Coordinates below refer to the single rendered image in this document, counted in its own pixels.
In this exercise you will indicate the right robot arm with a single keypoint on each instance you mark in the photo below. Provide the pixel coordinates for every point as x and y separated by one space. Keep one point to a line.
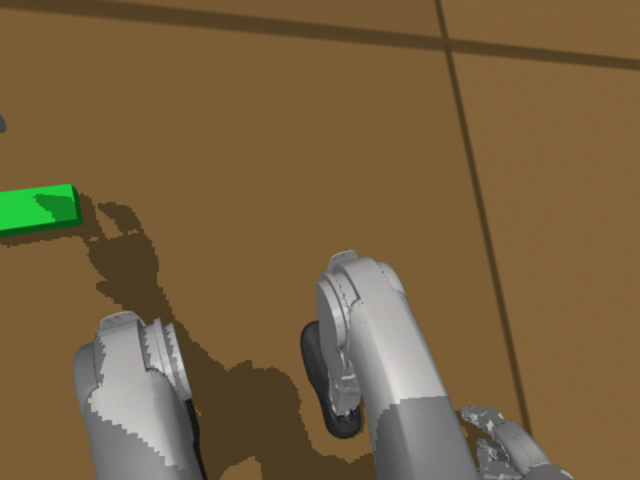
548 472

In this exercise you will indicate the right robot hand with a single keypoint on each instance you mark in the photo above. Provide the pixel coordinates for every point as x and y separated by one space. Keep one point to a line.
515 451

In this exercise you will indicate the small box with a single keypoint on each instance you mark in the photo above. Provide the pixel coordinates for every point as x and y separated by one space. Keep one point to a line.
39 209

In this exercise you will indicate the right robot foot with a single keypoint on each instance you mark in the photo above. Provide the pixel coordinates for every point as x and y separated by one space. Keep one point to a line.
342 427

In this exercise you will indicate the left robot foot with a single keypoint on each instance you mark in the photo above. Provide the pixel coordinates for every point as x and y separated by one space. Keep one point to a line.
196 433

